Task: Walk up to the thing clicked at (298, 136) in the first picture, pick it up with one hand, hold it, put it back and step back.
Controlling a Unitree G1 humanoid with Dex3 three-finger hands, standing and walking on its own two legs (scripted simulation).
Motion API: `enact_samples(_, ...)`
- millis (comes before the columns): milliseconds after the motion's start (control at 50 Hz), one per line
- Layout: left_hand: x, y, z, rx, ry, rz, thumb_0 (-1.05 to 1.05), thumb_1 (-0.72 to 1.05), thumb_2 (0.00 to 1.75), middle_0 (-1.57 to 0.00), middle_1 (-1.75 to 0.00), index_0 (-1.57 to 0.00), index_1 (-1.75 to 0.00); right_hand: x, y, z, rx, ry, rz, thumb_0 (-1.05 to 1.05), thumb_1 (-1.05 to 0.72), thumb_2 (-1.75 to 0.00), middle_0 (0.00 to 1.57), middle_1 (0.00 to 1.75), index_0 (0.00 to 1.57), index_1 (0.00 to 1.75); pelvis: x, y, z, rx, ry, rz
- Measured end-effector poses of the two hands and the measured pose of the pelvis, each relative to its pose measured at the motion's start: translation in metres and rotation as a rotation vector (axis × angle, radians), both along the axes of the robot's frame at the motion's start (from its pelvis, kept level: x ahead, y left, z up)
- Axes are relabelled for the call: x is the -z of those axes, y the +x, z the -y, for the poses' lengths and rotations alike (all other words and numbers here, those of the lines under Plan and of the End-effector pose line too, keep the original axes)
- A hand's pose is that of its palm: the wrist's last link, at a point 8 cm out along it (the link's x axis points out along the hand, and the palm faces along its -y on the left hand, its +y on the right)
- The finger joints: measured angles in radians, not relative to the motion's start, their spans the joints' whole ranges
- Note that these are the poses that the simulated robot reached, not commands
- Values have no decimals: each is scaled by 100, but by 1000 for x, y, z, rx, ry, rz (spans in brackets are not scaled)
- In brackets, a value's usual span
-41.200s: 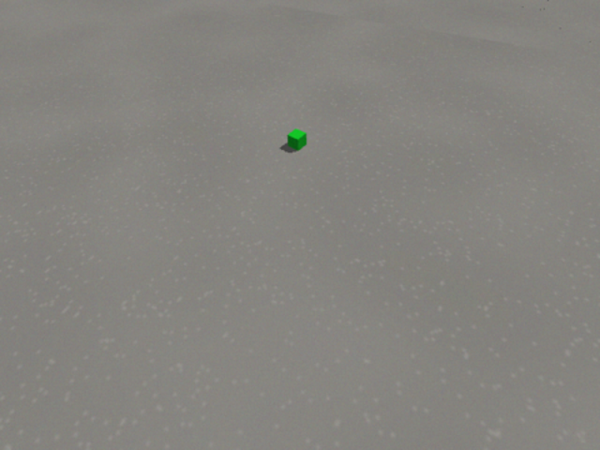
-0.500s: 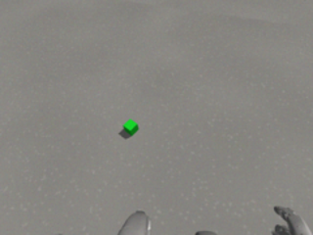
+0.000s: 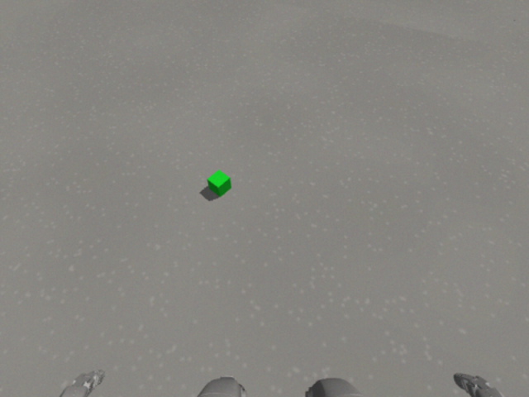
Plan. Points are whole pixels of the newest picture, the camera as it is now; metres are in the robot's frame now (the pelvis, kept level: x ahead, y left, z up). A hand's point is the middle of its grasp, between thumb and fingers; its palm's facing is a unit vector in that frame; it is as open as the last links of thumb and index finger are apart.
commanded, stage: step back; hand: left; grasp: from above
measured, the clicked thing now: (219, 183) +1.03 +0.26 -0.72
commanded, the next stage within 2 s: stand in 1.24 s
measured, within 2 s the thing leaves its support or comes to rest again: neither
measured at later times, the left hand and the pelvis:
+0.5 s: hand out of the picture -0.07 +0.28 -0.14, palm faces +0.07 -0.91 -0.42, open 7.4 cm; pelvis -0.10 -0.01 +0.00, yaw +3 degrees
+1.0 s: hand out of the picture +0.00 +0.27 -0.15, palm faces +0.11 -0.92 -0.37, open 7.4 cm; pelvis -0.06 -0.01 +0.00, yaw +4 degrees
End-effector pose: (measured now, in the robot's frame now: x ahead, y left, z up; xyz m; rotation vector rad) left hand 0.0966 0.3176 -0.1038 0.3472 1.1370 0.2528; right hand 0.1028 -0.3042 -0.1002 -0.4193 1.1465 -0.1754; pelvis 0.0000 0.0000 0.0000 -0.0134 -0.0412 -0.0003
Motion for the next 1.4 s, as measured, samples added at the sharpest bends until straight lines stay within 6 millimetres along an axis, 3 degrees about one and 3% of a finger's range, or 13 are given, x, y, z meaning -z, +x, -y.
enact_samples(100, 5, -59, 16, 12, 31, -57, 0, 90, 89, -20, -30, -21, -30, 13, -18, 24, 10, 19, 72, 0, -90, -90, 20, 30, 21, 30, 11, -40, 17, 28, -22, 11)
enact_samples(200, -7, -115, 28, -22, 36, -95, 0, 90, 89, -20, -30, -21, -30, 14, -57, 33, 45, 42, 39, 0, -91, -90, 20, 30, 21, 30, 2, -64, 24, 25, 28, 10)
enact_samples(340, -13, -150, 15, -66, 56, -29, 1, 90, 89, -21, -30, -21, -30, 22, -114, 35, 7, 32, -85, 1, -91, -90, 20, 30, 21, 30, 4, -90, 22, -44, 27, 6)
enact_samples(480, -3, -173, -2, -92, 27, -71, 0, 90, 89, -20, -30, -21, -30, 13, -140, 14, 20, 46, -83, 1, -91, -90, 20, 30, 21, 30, 0, -101, 9, -60, 41, 12)
enact_samples(560, -4, -169, 0, -73, 7, -78, 1, 90, 89, -20, -30, -21, -30, 5, -146, 10, 30, 54, -64, 1, -90, -90, 20, 30, 21, 30, -6, -100, 12, -52, 33, 13)
enact_samples(640, -5, -156, 10, -55, 5, -62, 1, 90, 89, -20, -30, -21, -30, 8, -143, 19, 44, 61, -60, 1, -90, -90, 20, 30, 21, 30, -4, -95, 21, -43, 27, 14)
enact_samples(720, -3, -144, 24, -60, 12, -17, 0, 90, 89, -20, -30, -21, -30, 19, -132, 29, 47, 57, -74, 1, -90, -90, 20, 30, 21, 30, 1, -87, 29, -54, 0, 21)
enact_samples(840, -9, -135, 32, -88, -8, 7, 0, 90, 89, -20, -30, -21, -30, 18, -105, 28, 2, 51, -90, 1, -91, -90, 20, 30, 21, 30, -4, -74, 24, -76, 5, 15)
enact_samples(1040, 7, -107, 7, -108, -31, -38, 0, 90, 89, -20, -30, -21, -30, 15, -64, -2, -13, 37, -69, 1, -91, -90, 20, 30, 21, 30, 0, -52, 3, -71, 18, 9)
enact_samples(1240, 2, -77, 2, -85, -42, -22, 0, 90, 89, -20, -30, -21, -30, 3, -12, -31, -33, 81, 17, 1, -91, -90, 20, 30, 21, 30, -9, -40, -3, -60, 3, 1)
enact_samples(1400, -4, -70, 8, -57, -61, -34, 0, 90, 89, -20, -30, -21, -30, -7, -2, -33, -27, 96, 54, 0, -91, -90, 20, 30, 21, 30, -17, -38, -7, -52, 10, 13)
